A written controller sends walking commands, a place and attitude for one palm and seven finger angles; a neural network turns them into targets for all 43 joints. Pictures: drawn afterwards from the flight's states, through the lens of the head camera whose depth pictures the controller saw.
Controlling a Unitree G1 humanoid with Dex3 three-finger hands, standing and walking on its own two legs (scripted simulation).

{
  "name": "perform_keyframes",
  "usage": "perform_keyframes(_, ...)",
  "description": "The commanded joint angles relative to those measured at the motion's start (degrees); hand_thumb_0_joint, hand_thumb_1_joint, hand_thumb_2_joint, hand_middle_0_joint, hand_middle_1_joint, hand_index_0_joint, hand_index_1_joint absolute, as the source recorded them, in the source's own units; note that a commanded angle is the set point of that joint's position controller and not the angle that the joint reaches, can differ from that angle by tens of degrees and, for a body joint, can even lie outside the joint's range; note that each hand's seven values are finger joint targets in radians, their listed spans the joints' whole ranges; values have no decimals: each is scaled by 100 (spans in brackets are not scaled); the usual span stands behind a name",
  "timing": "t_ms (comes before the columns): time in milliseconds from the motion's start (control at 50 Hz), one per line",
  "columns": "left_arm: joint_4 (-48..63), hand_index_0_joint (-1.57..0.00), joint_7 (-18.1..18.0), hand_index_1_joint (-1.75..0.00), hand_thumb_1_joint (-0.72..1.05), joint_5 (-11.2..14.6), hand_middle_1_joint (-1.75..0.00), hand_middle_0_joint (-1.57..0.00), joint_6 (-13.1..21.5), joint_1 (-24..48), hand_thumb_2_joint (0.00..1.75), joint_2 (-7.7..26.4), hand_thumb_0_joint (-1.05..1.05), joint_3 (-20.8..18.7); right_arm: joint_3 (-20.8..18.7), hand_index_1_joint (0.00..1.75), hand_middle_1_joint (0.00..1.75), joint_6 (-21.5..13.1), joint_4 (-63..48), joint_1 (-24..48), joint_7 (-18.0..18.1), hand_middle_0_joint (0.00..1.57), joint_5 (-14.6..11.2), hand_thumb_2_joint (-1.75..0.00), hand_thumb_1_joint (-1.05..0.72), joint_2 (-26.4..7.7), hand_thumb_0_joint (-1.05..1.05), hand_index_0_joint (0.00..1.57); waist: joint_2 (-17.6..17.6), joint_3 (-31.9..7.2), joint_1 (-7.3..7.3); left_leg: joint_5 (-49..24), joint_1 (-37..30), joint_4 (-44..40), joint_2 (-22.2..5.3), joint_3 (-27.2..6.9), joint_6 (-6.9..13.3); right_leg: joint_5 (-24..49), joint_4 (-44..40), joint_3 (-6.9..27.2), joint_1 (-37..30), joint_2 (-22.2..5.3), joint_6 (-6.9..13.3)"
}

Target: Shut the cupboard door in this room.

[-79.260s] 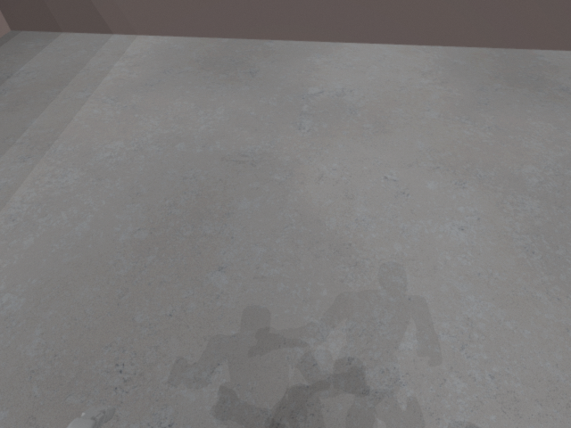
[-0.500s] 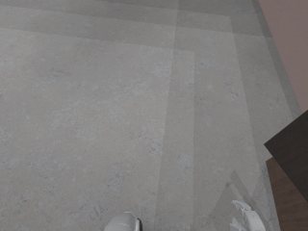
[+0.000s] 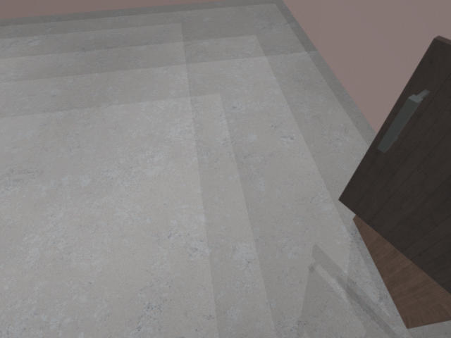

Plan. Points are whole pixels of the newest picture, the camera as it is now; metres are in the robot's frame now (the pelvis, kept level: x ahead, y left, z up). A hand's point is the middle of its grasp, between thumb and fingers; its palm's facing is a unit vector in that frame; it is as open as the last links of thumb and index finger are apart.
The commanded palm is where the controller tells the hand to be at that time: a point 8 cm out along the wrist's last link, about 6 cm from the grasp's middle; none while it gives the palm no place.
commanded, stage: turn to face it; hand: left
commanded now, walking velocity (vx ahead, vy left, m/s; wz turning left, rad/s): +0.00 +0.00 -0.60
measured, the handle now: (402, 122) +0.57 -0.36 +0.04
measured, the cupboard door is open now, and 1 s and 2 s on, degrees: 28 28 28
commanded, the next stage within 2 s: take the last steps up to it in 1.34 s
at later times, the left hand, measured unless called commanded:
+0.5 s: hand (125, 323) +0.16 +0.22 -0.15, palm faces -0.23 -0.95 -0.22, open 7.4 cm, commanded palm none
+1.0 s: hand (164, 313) +0.18 +0.15 -0.14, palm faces -0.50 -0.83 -0.24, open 7.4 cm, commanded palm none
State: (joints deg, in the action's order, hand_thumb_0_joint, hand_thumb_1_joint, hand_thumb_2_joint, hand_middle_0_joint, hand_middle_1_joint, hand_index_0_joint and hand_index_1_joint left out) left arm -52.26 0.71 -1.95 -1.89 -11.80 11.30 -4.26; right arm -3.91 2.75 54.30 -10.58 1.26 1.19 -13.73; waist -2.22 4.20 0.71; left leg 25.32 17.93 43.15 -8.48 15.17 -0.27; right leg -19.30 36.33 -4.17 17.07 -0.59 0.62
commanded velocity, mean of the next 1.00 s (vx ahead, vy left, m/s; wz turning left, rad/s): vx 0.00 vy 0.00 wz -0.58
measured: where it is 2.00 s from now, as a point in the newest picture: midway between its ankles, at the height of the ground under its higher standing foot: outside the picture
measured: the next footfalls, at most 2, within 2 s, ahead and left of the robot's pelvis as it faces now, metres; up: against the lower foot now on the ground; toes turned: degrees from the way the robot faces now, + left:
left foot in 0.36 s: +0.10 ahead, +0.15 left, +0.00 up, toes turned -9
right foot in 0.70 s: -0.02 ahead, -0.10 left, +0.00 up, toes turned -28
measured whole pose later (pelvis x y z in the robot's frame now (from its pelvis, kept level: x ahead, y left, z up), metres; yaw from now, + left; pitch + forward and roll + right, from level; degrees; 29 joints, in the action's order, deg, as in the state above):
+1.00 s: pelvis +0.01 +0.02 +0.01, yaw -33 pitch +1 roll +1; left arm -51.1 0.4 -1.5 -2.4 -11.6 12.0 -2.9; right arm -3.2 3.2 50.0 -9.1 1.0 0.7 -14.6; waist 0.2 4.6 0.7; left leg 23.9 25.4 49.3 -3.0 1.5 -4.7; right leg -16.1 30.2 4.3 15.2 1.7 1.3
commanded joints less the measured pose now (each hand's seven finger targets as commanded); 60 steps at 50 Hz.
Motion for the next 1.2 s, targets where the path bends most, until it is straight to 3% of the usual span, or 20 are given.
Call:
perform_keyframes(0,275,-20,-228,-30,90,11,-30,-20,94,-703,90,1256,0,-285,-28,30,30,-27,-766,421,27,20,-44,-90,-90,-257,0,20,1473,-517,252,742,1855,2448,373,-1449,-211,3300,-1696,2536,-1142,-1880,1272)
perform_keyframes(80,453,-20,-226,-30,90,61,-30,-20,115,-220,90,1053,0,-185,-18,30,30,-63,-639,220,-8,20,-29,-90,-90,-360,0,20,887,-739,31,-111,1567,2130,375,-1494,-392,3684,-1353,1821,-1221,-1313,984)
perform_keyframes(220,465,-20,-174,-30,90,16,-30,-20,67,-175,90,1291,0,-265,14,30,30,-127,-768,167,35,20,-93,-90,-90,-342,0,20,1057,-818,76,4,832,322,595,-1403,-413,3547,-1150,2214,-1070,-1199,1042)
perform_keyframes(280,572,-20,-135,-30,90,70,-30,-20,-4,294,90,1274,0,-262,21,30,30,-193,-595,-474,64,20,-112,-90,-90,-393,0,20,1058,-775,-286,-1077,-473,-1302,717,-1338,-359,2739,-799,2163,-126,-836,610)
perform_keyframes(300,638,-20,-119,-30,90,116,-30,-20,-31,346,90,1051,0,-213,-13,30,30,-259,-520,-730,80,20,-87,-90,-90,-622,0,20,449,-873,-387,-1510,-1226,-2110,337,-1608,-286,1898,-362,1817,419,-410,305)
perform_keyframes(320,714,-20,-79,-30,90,167,-30,-20,-51,130,90,690,0,-146,-109,30,30,-305,-549,-798,79,20,-16,-90,-90,-1192,0,20,-1225,-961,-318,-2019,-1720,-2612,-1064,-3101,171,-450,747,1104,1356,403,-72)
perform_keyframes(340,797,-20,-60,-30,90,132,-30,-20,-70,250,90,741,0,-130,-141,30,30,-271,-616,-900,122,20,37,-90,-90,-1454,0,20,-1625,-812,-407,-2482,-1334,-2719,-1890,-3694,764,-1774,2048,685,1514,412,-211)
perform_keyframes(360,835,-20,-25,-30,90,95,-30,-20,-82,310,90,863,0,-173,-91,30,30,-241,-736,-706,119,20,81,-90,-90,-1330,0,20,-961,-562,-349,-2169,-680,-2733,-1890,-3478,1015,-1604,2754,858,1310,146,-204)
perform_keyframes(440,661,-20,147,-30,90,60,-30,-20,-181,272,90,837,0,-233,19,30,30,-253,-936,41,120,20,93,-90,-90,-909,0,20,-956,-207,-36,-2130,-373,-2602,-1063,-2038,716,-786,3073,552,1365,-77,-373)
perform_keyframes(620,692,-20,156,-30,90,89,-30,-20,-46,149,90,670,0,-111,-176,30,30,-191,-683,-321,21,20,29,-90,-90,-1130,0,20,-877,-916,-103,-2974,-916,-1354,-1053,-1072,465,218,-425,-167,-227,141,-202)
perform_keyframes(640,592,-20,141,-30,90,80,-30,-20,-4,-223,90,853,0,-159,-179,30,30,-184,-730,-175,-2,20,-9,-90,-90,-1108,0,20,-526,-1042,104,-2481,-535,-794,-862,-827,192,914,-1146,-11,-873,31,-119)
perform_keyframes(680,420,-20,-10,-30,90,28,-30,-20,94,-662,90,1831,0,-329,-23,30,30,-145,-1136,258,-44,20,-39,-90,-90,-457,0,20,2092,-763,401,1232,1734,1485,416,-636,-391,3619,-1728,2841,-1657,-2061,860)
perform_keyframes(720,455,-20,-151,-30,90,67,-30,-20,72,-475,90,1562,0,-313,-32,30,30,-56,-1070,331,17,20,-52,-90,-90,-597,0,20,1472,-592,265,648,1957,2394,192,-1555,-327,2877,-1769,2544,-1239,-1925,1217)
perform_keyframes(820,603,-20,-156,-30,90,64,-30,-20,109,96,90,1271,0,-197,-14,30,30,-66,-803,95,-32,20,-41,-90,-90,-547,0,20,1080,-725,-44,-223,1452,1815,349,-1424,-478,3412,-1351,1734,-1122,-1189,950)
perform_keyframes(940,547,-20,-134,-30,90,32,-30,-20,70,-59,90,1395,0,-247,-4,30,30,-107,-898,187,-6,20,-75,-90,-90,-453,0,20,1021,-728,56,-94,850,415,594,-1367,-430,2903,-1318,2285,-861,-1193,1059)
perform_keyframes(1000,570,-20,-117,-30,90,70,-30,-20,23,243,90,1350,0,-238,6,30,30,-173,-758,-294,37,20,-96,-90,-90,-444,0,20,1032,-725,-218,-883,-217,-1025,742,-1317,-352,2671,-992,2300,-229,-938,729)
perform_keyframes(1020,568,-20,-112,-30,90,97,-30,-20,2,352,90,1198,0,-214,-9,30,30,-220,-654,-537,41,20,-95,-90,-90,-534,0,20,796,-744,-344,-1407,-867,-1771,590,-1428,-314,2085,-716,2084,228,-680,477)
perform_keyframes(1060,697,-20,-49,-30,90,168,-30,-20,-27,18,90,685,0,-97,-130,30,30,-295,-701,-725,90,20,20,-90,-90,-1408,0,20,-1737,-921,-295,-2617,-1635,-2636,-1579,-3467,606,-1395,1349,744,1476,498,-137)
perform_keyframes(1080,701,-20,-47,-30,90,114,-30,-20,-51,166,90,867,0,-119,-102,30,30,-244,-743,-707,108,20,71,-90,-90,-1391,0,20,-1194,-769,-368,-2573,-1043,-2623,-1858,-3484,1006,-1659,2385,820,1300,263,-134)
perform_keyframes(1180,525,-20,103,-30,90,63,-30,-20,-135,106,90,748,0,-155,46,30,30,-251,-838,-22,129,20,103,-90,-90,-884,0,20,-988,-335,-32,-2742,-618,-2452,-914,-1872,775,-821,2615,490,1256,-17,-302)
